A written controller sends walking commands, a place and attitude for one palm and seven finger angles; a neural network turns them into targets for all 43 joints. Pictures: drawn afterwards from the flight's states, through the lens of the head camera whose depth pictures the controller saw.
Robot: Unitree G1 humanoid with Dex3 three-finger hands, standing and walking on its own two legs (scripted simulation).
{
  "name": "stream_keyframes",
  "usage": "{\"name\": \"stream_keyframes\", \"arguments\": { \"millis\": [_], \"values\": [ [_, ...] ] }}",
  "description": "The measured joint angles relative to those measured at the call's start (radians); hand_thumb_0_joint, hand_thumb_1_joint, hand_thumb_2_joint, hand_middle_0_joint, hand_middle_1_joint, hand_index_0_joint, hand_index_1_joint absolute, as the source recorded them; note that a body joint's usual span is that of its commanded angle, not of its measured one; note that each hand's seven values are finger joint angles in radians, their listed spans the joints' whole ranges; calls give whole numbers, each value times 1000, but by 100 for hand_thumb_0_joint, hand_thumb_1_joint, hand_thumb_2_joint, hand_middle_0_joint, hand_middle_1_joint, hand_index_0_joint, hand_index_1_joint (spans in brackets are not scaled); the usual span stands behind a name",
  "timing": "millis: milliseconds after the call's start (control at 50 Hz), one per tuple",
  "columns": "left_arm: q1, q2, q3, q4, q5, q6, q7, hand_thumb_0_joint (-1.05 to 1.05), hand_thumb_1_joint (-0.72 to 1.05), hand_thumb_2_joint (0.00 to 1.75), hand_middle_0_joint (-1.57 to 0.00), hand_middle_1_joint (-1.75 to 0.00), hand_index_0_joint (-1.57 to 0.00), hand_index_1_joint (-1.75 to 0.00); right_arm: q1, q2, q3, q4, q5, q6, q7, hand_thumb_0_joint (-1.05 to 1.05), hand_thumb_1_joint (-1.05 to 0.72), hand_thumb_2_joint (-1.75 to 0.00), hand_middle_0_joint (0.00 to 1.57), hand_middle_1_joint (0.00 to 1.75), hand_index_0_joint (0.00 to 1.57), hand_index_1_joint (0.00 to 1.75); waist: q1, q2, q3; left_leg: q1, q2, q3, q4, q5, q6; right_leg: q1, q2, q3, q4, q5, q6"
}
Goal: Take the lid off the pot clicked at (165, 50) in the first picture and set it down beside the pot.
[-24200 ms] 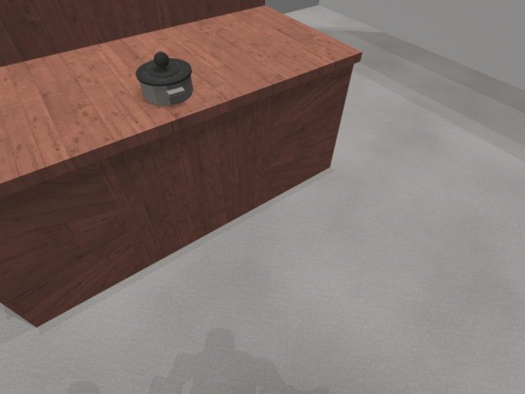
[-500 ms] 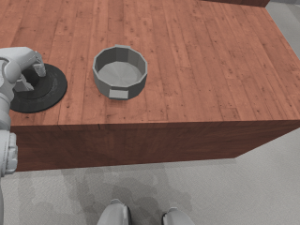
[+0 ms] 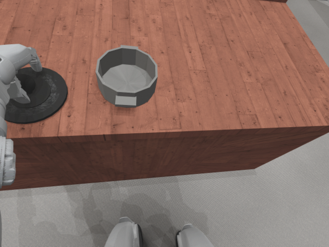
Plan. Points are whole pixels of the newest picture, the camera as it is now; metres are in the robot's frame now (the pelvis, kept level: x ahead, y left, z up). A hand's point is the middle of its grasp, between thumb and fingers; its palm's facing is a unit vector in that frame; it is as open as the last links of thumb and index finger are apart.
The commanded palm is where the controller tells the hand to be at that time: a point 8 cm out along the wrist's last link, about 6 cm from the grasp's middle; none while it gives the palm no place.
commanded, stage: open the fingers wide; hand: left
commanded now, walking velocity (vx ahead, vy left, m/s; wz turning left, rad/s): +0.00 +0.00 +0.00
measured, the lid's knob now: (24, 83) +0.51 +0.32 +0.01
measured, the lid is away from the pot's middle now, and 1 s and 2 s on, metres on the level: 0.25 0.25 0.25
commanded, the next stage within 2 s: raise the empty hand in 0.10 s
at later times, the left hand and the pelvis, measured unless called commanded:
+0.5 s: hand (11, 75) +0.49 +0.31 +0.07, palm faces -0.42 -0.13 -0.90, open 11.0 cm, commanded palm +0.54 +0.29 +0.13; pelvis +0.00 -0.01 +0.01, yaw +1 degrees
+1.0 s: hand out of the picture +0.49 +0.31 +0.12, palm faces -0.41 -0.14 -0.90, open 11.0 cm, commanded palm +0.54 +0.29 +0.19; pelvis +0.02 -0.02 +0.02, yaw +2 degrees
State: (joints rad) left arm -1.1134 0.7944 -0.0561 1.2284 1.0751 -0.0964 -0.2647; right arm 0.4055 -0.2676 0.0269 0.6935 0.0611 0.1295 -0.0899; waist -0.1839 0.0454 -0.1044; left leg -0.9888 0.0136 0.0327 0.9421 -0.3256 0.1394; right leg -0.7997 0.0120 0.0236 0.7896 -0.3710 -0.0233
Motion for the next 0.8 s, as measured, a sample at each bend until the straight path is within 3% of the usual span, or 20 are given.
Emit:
{"name": "stream_keyframes", "arguments": {
  "millis": [440, 800],
  "values": [
    [-3, -7, -19, -18, -12, 22, -7, 0, -1, 65, -36, -86, -37, -85, -15, -1, -4, 0, 8, 8, 3, 0, -90, -90, 21, 30, 21, 30, 9, -5, -3, 41, -3, -9, -23, 7, -12, 40, 2, -2, -17, 2, 4],
    [-13, 27, -7, -19, -32, 11, -67, 0, -1, 65, -36, -86, -37, -85, -14, -9, -1, -3, 23, 3, -8, 0, -90, -90, 21, 30, 21, 30, 15, -7, -3, 127, -4, -3, -74, 9, -25, 118, 0, 10, -61, 8, 26]
  ]
}}
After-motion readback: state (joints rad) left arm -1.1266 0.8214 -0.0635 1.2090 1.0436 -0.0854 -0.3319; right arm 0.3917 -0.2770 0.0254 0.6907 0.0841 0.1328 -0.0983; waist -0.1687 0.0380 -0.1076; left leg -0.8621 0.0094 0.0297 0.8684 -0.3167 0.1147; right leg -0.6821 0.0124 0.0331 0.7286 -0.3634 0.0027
